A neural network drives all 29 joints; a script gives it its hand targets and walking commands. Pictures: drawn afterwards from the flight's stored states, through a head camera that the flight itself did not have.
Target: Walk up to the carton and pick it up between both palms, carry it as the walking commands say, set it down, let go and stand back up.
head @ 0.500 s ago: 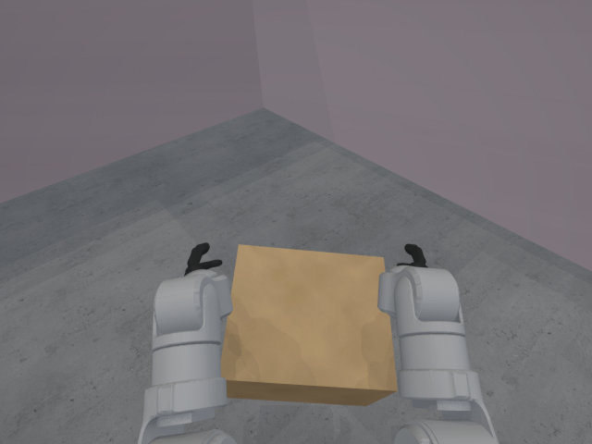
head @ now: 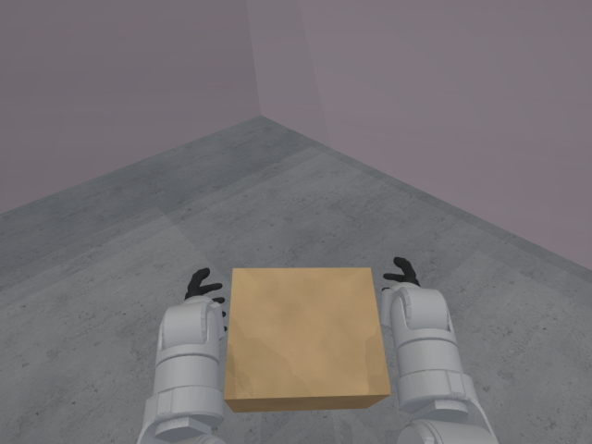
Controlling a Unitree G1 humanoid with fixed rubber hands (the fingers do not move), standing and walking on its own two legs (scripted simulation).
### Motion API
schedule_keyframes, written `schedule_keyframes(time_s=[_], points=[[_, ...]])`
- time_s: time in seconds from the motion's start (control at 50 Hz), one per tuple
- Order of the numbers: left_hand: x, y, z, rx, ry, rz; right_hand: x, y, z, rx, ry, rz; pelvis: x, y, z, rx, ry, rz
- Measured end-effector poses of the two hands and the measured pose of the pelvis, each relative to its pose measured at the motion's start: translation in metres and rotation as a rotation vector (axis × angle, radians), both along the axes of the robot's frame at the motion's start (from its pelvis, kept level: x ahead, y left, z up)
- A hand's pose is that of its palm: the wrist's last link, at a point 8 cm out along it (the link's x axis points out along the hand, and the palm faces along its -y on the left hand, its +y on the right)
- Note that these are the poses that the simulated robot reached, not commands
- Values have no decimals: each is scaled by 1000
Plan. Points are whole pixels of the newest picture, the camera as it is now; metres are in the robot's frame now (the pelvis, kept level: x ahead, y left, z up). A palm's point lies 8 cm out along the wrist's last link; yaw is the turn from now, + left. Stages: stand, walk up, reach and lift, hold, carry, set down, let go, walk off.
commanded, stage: carry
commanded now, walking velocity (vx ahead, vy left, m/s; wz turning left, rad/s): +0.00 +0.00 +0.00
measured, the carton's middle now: (301, 340) +0.33 +0.00 -0.06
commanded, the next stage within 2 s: none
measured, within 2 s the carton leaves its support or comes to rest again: neither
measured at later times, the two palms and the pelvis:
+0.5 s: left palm (178, 357) +0.25 +0.16 +0.05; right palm (410, 331) +0.27 -0.15 +0.04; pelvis -0.02 +0.00 +0.00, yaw +0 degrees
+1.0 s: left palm (185, 362) +0.24 +0.15 +0.05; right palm (425, 339) +0.25 -0.16 +0.06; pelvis -0.04 -0.01 +0.00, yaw +0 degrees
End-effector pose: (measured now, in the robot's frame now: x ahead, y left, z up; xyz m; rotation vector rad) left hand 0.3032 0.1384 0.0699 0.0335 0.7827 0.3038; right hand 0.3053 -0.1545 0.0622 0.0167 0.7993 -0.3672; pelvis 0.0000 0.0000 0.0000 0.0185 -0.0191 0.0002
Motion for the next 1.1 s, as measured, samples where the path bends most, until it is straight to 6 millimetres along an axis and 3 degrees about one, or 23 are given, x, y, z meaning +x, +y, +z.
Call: schedule_keyframes(time_s=[0.08, 0.22, 0.32, 0.7, 0.98, 1.1], points=[[-7, 16, -9, -5, -53, 4, 2, 10, -6, 68, -66, 79, -7, 1, -2, -7, 27, 2], [-37, 37, -21, -33, -82, -24, -18, 19, -19, 151, -116, 202, -11, 2, -2, -1, 20, 4], [-47, 34, -26, -31, -76, -51, -28, 14, -23, 130, -120, 210, -15, 1, -2, 2, 15, 5], [-52, 15, -21, -27, -99, -99, -46, -5, -13, 112, -174, 172, -28, -5, -1, 6, 3, 5], [-58, 11, -19, -35, -98, -109, -56, -8, -6, 94, -172, 166, -38, -5, 2, 1, 7, -1], [-58, 8, -20, -24, -101, -91, -51, -11, -10, 106, -173, 183, -35, -12, -2, 17, 4, 0]])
